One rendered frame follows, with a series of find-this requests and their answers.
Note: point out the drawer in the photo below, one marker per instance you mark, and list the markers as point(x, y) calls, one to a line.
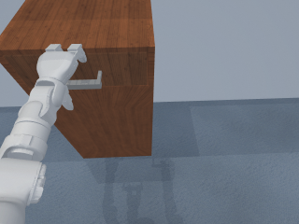
point(118, 68)

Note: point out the left robot upper arm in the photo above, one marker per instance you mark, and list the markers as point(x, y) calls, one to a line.
point(21, 183)

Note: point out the left robot forearm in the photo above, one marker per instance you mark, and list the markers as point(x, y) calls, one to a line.
point(30, 133)

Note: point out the handle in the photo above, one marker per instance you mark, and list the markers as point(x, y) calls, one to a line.
point(85, 84)

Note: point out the left robot hand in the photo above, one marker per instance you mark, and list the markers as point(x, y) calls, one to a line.
point(61, 65)

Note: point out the cabinet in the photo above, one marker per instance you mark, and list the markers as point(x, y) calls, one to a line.
point(111, 122)

